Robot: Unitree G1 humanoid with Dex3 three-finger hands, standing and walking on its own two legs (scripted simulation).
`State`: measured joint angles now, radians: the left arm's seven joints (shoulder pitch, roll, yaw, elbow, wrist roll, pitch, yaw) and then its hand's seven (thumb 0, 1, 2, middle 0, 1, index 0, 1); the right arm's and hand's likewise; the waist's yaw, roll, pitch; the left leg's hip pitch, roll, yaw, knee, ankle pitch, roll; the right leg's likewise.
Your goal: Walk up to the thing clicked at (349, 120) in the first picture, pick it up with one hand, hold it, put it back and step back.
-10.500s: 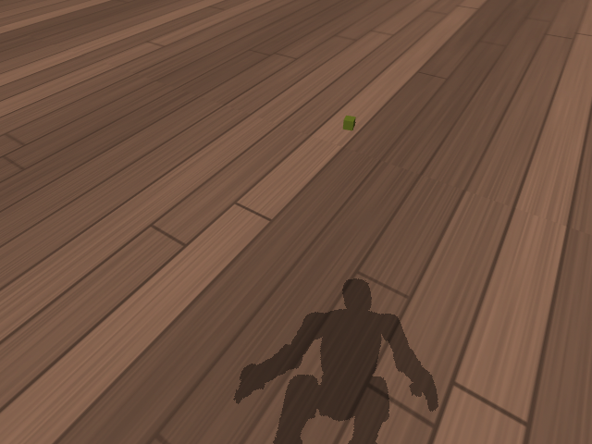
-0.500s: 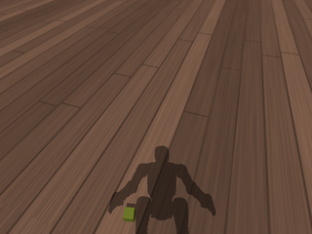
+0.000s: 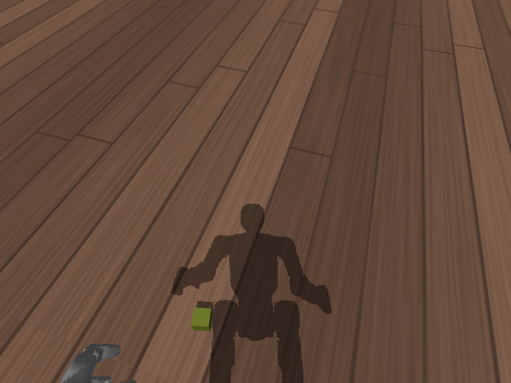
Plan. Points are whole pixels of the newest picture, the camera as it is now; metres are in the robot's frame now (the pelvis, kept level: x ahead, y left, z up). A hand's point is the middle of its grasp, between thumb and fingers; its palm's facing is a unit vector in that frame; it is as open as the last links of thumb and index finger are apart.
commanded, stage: rise first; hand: left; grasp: from above
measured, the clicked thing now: (202, 319) +0.43 +0.20 -0.73
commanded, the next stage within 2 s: none
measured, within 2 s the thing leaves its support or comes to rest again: neither
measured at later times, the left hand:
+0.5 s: hand out of the picture +0.12 +0.26 -0.21, palm faces -0.16 -0.88 -0.45, open 13.7 cm
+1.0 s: hand (148, 372) +0.22 +0.27 -0.41, palm faces -0.45 -0.49 -0.75, open 13.7 cm
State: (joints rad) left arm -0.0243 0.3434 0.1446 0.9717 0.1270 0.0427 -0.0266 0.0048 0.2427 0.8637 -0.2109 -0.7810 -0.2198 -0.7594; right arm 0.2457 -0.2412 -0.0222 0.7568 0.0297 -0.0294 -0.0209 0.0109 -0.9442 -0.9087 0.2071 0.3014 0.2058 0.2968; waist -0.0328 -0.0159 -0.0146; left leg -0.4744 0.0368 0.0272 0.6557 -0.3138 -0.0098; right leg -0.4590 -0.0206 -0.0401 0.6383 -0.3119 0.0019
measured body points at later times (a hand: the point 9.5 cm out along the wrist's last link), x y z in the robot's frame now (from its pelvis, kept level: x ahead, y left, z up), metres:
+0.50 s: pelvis -0.01 +0.01 -0.07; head +0.09 +0.02 +0.37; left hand +0.13 +0.31 -0.18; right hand +0.17 -0.24 -0.16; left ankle +0.01 +0.12 -0.72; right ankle +0.00 -0.12 -0.72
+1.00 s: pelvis -0.07 +0.00 -0.26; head +0.13 +0.01 +0.15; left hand +0.24 +0.30 -0.36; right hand +0.12 -0.28 -0.38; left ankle +0.00 +0.12 -0.72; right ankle +0.00 -0.12 -0.72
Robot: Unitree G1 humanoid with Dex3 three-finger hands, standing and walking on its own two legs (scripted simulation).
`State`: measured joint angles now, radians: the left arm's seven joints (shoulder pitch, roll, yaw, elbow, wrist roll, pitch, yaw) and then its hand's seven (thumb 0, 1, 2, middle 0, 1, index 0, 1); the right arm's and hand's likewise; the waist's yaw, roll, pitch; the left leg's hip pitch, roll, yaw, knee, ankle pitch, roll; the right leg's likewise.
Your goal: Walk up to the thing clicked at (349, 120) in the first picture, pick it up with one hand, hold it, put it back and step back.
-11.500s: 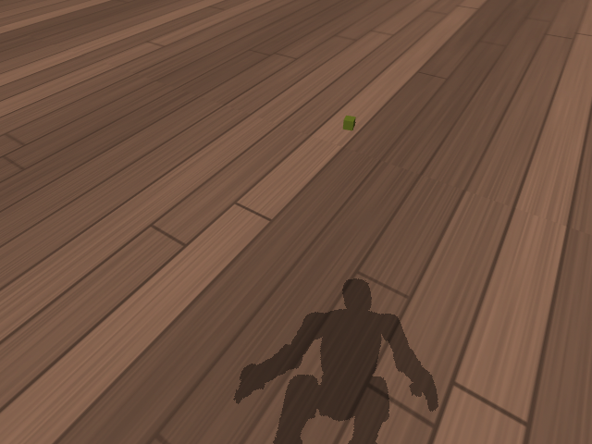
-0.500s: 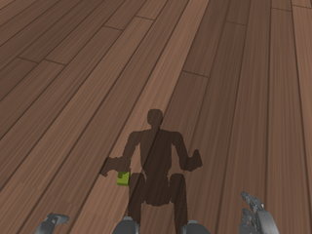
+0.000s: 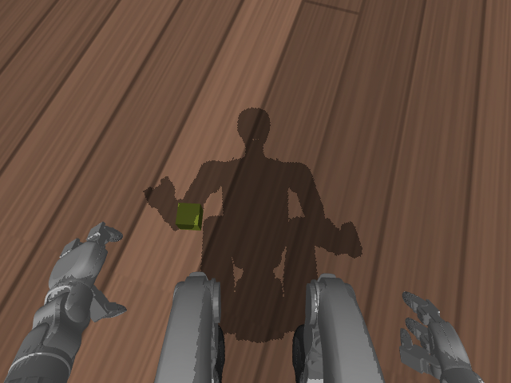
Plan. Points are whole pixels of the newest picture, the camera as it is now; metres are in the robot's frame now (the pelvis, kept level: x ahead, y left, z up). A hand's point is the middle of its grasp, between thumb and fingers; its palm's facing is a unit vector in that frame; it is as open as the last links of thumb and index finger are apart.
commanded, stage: rise first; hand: left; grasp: from above
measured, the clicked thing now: (189, 216) +0.50 +0.21 -0.47
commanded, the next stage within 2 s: approach in 1.48 s
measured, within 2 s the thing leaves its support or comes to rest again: neither
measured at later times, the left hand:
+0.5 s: hand (134, 241) +0.38 +0.28 -0.26, palm faces -0.51 -0.16 -0.84, open 13.8 cm
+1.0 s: hand (147, 227) +0.42 +0.28 -0.32, palm faces -0.49 -0.02 -0.87, open 14.1 cm
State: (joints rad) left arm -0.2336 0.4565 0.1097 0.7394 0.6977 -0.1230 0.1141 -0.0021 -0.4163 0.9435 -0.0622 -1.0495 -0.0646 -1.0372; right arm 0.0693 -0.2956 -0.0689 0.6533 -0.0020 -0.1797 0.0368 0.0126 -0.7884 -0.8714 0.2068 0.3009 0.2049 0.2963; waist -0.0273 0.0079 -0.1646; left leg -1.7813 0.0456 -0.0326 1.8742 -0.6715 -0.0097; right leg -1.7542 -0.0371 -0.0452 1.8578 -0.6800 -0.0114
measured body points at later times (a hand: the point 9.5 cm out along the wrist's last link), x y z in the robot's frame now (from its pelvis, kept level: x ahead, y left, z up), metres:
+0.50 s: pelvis -0.03 +0.01 -0.11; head +0.18 +0.05 +0.28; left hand +0.40 +0.29 -0.22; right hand +0.03 -0.28 -0.22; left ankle +0.07 +0.13 -0.46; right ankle +0.07 -0.12 -0.46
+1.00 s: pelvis -0.02 +0.01 -0.15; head +0.21 +0.06 +0.23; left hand +0.45 +0.28 -0.27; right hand +0.04 -0.27 -0.27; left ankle +0.07 +0.13 -0.46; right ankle +0.07 -0.12 -0.46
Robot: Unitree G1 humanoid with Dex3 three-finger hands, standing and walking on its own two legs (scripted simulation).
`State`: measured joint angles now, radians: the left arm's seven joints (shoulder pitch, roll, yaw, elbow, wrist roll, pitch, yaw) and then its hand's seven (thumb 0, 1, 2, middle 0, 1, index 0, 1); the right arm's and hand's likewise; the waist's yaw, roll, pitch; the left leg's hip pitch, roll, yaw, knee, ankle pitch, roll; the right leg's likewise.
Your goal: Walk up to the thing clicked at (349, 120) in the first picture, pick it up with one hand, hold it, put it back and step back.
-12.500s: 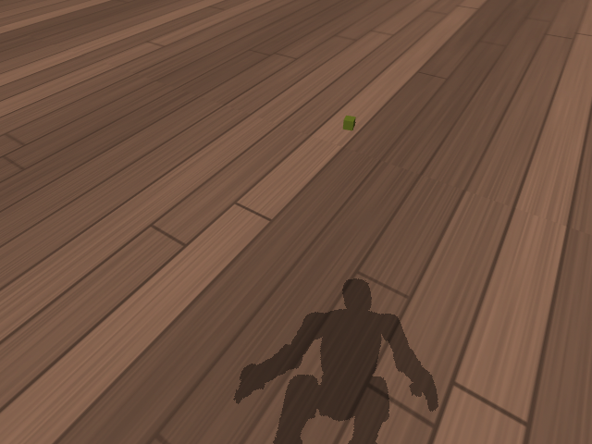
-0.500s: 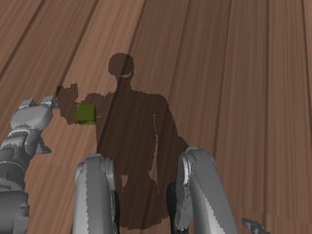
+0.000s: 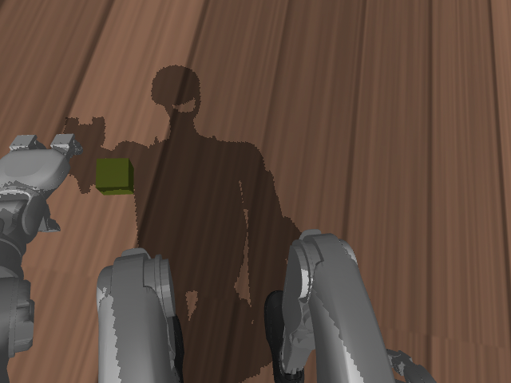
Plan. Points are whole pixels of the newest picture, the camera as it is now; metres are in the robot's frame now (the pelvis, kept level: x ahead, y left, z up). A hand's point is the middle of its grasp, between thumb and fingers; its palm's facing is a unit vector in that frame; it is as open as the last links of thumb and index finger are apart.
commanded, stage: rise first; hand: left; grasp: from above
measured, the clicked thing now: (115, 177) +0.50 +0.24 -0.31
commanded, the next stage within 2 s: approach in 0.48 s
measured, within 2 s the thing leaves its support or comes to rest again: neither
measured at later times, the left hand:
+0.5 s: hand (62, 185) +0.45 +0.30 -0.19, palm faces -0.45 -0.04 -0.89, open 14.2 cm
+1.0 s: hand (106, 146) +0.52 +0.23 -0.18, palm faces -0.36 -0.01 -0.93, open 14.1 cm
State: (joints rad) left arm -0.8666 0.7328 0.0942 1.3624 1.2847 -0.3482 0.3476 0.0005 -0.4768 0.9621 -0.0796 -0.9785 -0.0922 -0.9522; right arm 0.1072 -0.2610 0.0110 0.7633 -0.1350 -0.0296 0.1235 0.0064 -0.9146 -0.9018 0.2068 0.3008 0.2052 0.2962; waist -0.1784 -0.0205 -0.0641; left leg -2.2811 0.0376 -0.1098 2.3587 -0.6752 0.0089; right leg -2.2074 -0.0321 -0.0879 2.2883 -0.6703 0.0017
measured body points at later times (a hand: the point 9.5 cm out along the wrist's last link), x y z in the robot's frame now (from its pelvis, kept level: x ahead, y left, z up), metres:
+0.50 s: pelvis +0.01 +0.00 -0.02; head +0.25 +0.06 +0.36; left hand +0.47 +0.30 -0.14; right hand +0.06 -0.28 -0.12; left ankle +0.08 +0.13 -0.31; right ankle +0.10 -0.12 -0.31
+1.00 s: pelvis +0.01 +0.00 -0.02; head +0.26 +0.06 +0.35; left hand +0.53 +0.23 -0.13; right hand +0.03 -0.28 -0.11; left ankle +0.08 +0.13 -0.31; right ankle +0.10 -0.12 -0.31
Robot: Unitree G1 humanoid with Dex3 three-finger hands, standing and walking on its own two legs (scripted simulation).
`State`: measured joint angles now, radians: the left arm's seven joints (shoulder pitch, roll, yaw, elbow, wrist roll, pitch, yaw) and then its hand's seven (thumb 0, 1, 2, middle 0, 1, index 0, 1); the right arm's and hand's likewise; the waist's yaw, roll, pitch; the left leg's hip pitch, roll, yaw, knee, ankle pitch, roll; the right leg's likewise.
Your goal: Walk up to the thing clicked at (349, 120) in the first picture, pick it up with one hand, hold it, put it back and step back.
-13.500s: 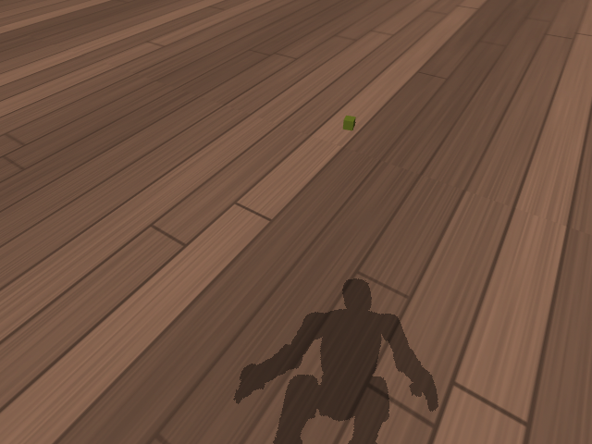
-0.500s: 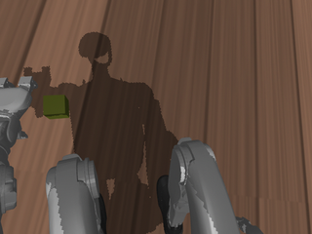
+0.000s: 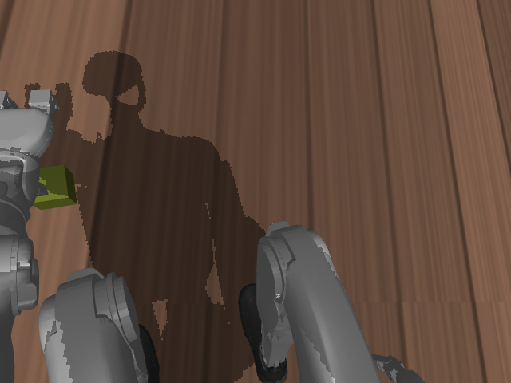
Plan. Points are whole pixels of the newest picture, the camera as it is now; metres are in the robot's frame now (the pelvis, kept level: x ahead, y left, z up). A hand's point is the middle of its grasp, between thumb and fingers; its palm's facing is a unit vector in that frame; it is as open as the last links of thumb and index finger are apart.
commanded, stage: approach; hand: left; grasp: from above
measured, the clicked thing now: (52, 188) +0.49 +0.26 -0.29
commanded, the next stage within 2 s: close in in 0.32 s
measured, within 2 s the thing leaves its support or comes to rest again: neither
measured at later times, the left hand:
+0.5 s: hand (21, 202) +0.44 +0.27 -0.18, palm faces -0.37 -0.09 -0.92, open 14.0 cm
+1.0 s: hand (25, 196) +0.45 +0.28 -0.21, palm faces -0.50 -0.07 -0.86, open 14.1 cm
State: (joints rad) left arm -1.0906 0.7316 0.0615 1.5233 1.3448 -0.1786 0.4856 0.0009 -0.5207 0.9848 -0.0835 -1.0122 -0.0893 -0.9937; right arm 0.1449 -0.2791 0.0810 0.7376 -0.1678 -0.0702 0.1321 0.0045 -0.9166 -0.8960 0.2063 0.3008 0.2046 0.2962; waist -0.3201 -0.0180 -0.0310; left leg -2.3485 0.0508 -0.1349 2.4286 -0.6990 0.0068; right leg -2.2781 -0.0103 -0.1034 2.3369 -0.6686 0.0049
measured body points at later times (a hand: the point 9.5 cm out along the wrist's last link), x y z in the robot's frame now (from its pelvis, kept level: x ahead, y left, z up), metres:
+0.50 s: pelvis +0.00 +0.00 +0.00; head +0.23 +0.09 +0.37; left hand +0.45 +0.28 -0.13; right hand +0.06 -0.28 -0.09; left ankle +0.07 +0.13 -0.29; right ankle +0.10 -0.12 -0.29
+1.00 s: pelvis +0.00 +0.00 -0.01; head +0.26 +0.07 +0.35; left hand +0.47 +0.28 -0.16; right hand +0.00 -0.27 -0.10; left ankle +0.07 +0.13 -0.29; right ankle +0.10 -0.12 -0.29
